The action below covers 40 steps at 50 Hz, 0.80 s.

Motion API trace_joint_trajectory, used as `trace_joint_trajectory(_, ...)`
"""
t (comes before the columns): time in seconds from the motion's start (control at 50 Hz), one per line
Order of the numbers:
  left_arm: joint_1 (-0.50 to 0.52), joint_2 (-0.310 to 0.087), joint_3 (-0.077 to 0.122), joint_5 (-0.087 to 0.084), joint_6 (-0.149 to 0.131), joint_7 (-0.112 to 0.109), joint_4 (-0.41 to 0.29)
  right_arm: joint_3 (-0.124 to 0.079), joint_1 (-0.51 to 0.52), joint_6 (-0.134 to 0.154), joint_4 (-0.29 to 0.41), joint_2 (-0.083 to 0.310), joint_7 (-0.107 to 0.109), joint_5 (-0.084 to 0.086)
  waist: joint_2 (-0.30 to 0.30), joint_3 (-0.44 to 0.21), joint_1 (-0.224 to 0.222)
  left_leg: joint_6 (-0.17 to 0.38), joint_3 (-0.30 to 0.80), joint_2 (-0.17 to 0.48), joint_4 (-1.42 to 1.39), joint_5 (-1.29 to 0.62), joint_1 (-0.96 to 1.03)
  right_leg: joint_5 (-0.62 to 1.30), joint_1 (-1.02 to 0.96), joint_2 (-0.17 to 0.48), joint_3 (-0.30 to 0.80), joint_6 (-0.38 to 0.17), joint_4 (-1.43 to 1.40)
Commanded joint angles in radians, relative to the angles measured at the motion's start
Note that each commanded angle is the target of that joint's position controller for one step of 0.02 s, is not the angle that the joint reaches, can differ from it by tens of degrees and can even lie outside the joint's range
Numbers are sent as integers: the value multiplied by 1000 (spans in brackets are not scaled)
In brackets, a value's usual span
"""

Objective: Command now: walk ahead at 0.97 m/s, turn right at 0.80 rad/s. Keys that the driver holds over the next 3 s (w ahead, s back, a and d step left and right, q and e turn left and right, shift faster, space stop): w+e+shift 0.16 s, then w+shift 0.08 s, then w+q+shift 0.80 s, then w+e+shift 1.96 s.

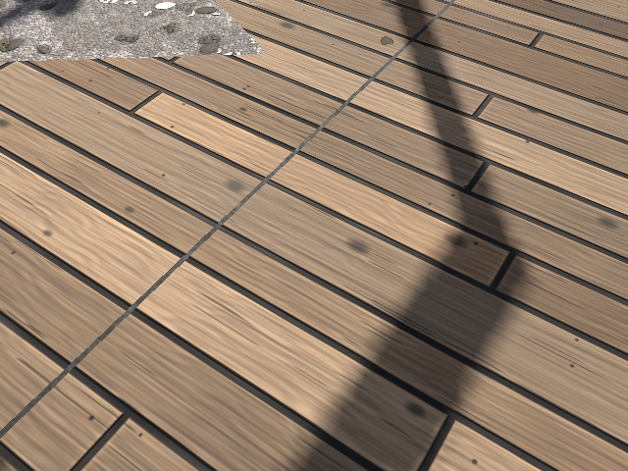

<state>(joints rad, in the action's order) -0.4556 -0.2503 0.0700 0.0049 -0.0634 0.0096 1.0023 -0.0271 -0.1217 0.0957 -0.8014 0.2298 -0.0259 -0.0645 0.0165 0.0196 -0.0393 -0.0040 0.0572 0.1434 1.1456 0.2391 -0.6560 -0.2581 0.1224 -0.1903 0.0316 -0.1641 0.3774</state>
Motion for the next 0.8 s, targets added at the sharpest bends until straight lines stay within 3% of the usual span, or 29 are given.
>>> trace_joint_trajectory(0.02,71,-118,14,-5,-44,-3,-108,1,129,-14,127,68,-9,4,-17,146,35,-52,-76,-26,-218,-131,0,95,246,227,326,-146,-297)
trace_joint_trajectory(0.06,23,-137,22,-2,-44,2,-110,13,206,-11,159,57,-16,15,-41,133,-2,-49,-91,-70,-392,-276,81,297,223,205,304,-108,-278)
trace_joint_trajectory(0.1,-31,-155,28,-10,-43,1,-104,16,256,-9,189,69,-17,29,-54,95,-36,-30,-95,-105,-485,-359,121,502,110,231,323,-83,-256)
trace_joint_trajectory(0.14,-36,-173,32,-16,-38,-9,-106,15,272,-10,215,90,-10,35,-60,64,-36,-8,-79,-128,-582,-350,161,648,-17,247,329,-58,-196)
trace_joint_trajectory(0.18,-18,-213,38,-15,-39,-18,-110,-5,143,-8,190,140,10,36,-76,-53,26,18,-82,-184,-637,-272,381,945,-93,247,316,-8,-21)
trace_joint_trajectory(0.2,-4,-246,44,-1,-42,-15,-109,-27,-6,-5,153,188,27,45,-91,-147,102,35,-80,-188,-618,-205,541,1016,-103,253,310,9,159)
trace_joint_trajectory(0.22,46,-253,46,12,-46,-10,-116,-48,-217,-6,98,229,50,46,-87,-230,220,50,-79,-139,-614,-151,750,939,-17,220,283,18,393)
trace_joint_trajectory(0.24,53,-138,20,24,-55,-8,-140,-67,-409,-4,67,288,71,15,15,-344,268,73,118,47,-575,179,963,547,147,166,228,16,734)
trace_joint_trajectory(0.26,-129,-15,-9,-43,-56,-1,-171,-84,-365,-2,45,363,55,-7,432,-461,103,229,763,317,-801,277,1134,-177,435,24,124,71,1047)
trace_joint_trajectory(0.28,-81,-94,-12,-11,-47,-12,-144,-85,-263,-8,64,268,31,8,255,-348,110,268,841,254,-866,451,1033,-114,565,104,118,44,1088)
trace_joint_trajectory(0.3,62,-114,-9,12,-40,-4,-163,-64,-194,-5,65,170,22,20,92,-193,117,265,654,195,-870,392,882,-38,591,149,112,44,1053)
trace_joint_trajectory(0.32,152,-105,-12,27,-41,6,-195,-54,-192,-3,38,125,16,17,-10,-102,109,261,538,148,-878,256,749,-24,582,168,104,44,1003)
trace_joint_trajectory(0.36,242,-66,-26,59,-31,25,-260,-35,-246,6,-28,85,17,25,11,-28,59,237,400,61,-898,94,604,-45,563,215,91,60,897)
trace_joint_trajectory(0.38,255,-48,-35,67,-26,28,-283,-35,-269,11,-50,89,16,36,51,-14,39,246,393,49,-907,31,587,-72,579,229,77,74,855)
trace_joint_trajectory(0.42,322,-48,-49,79,-22,35,-336,-42,-298,20,-64,113,20,55,46,28,21,266,372,47,-954,-15,533,-83,629,270,59,116,743)
trace_joint_trajectory(0.44,384,-57,-57,77,-24,41,-372,-47,-290,22,-57,131,24,55,35,52,20,269,347,38,-995,-28,470,-32,612,281,40,137,645)
trace_joint_trajectory(0.48,470,-53,-78,52,-29,60,-413,-64,-237,21,-30,173,24,49,38,79,12,232,236,-30,-1053,-62,272,131,379,260,-3,165,366)
trace_joint_trajectory(0.52,481,-75,-77,32,-28,63,-406,-82,-261,25,-24,233,9,61,48,57,23,217,231,-18,-1107,-173,197,253,149,207,-55,172,298)
trace_joint_trajectory(0.58,446,-139,-52,35,-29,31,-391,-84,-327,19,-40,246,0,72,24,5,15,170,212,-9,-929,-448,397,222,79,186,-43,155,187)
trace_joint_trajectory(0.6,341,-164,-37,43,-33,16,-357,-87,-345,13,-48,260,0,70,1,-70,-32,150,177,-46,-735,-586,428,155,-41,157,-57,141,160)
trace_joint_trajectory(0.62,195,-194,-19,51,-38,-1,-324,-90,-336,11,-43,267,-1,71,-4,-156,-106,131,159,-93,-493,-554,335,105,-238,195,-40,130,177)
trace_joint_trajectory(0.64,7,-275,8,74,-41,-25,-314,-70,-316,15,-13,190,0,73,-97,-284,-183,114,106,-151,-155,-278,179,-224,-436,427,200,104,133)
trace_joint_trajectory(0.66,-2,-335,19,97,-31,-30,-316,-40,-395,7,31,54,9,109,-292,-370,-100,104,41,-209,145,253,-45,-534,-520,685,675,51,-63)
trace_joint_trajectory(0.68,75,-281,19,67,-21,-28,-318,-44,-358,-8,42,113,16,92,-255,-284,-63,119,33,-155,237,158,-142,-601,-413,659,782,20,-143)
trace_joint_trajectory(0.7,151,-187,1,54,-24,-24,-325,-48,-282,-22,40,132,13,73,-150,-142,-46,117,18,-104,219,76,-172,-477,-296,607,590,28,-129)
trace_joint_trajectory(0.72,175,-141,-8,50,-30,-17,-313,-48,-239,-31,37,127,2,63,-90,-67,-31,107,16,-75,177,39,-149,-271,-196,557,429,35,-133)
trace_joint_trajectory(0.74,178,-117,-14,50,-34,-17,-299,-50,-218,-44,34,115,-9,53,-84,-29,-10,100,14,-57,155,31,-122,-130,-130,506,305,58,-148)
trace_joint_trajectory(0.76,162,-107,-18,40,-43,-18,-277,-47,-221,-59,46,94,-20,43,-134,-12,17,92,11,-42,138,28,-112,-36,-97,497,227,63,-155)
trace_joint_trajectory(0.8,123,-71,-24,17,-62,-10,-233,-39,-140,-84,86,63,-31,37,-124,24,32,88,-5,-20,128,10,-161,154,-88,478,99,79,-178)
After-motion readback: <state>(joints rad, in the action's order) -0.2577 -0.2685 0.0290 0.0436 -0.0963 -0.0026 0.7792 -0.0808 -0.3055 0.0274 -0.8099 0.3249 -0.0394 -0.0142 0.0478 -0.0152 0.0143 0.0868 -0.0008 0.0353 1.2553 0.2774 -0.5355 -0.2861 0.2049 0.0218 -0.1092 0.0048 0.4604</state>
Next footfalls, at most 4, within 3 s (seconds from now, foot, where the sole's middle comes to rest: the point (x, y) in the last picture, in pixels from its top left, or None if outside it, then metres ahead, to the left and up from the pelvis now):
0.24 left None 0.45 0.10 -0.77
0.64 right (426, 364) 0.75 -0.20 -0.77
1.06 left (329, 233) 1.15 0.03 -0.77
1.52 right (325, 132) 1.58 0.06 -0.77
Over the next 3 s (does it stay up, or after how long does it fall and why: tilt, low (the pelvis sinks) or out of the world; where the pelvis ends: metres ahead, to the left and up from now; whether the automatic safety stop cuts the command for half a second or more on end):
stays up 2.57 -0.38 0.00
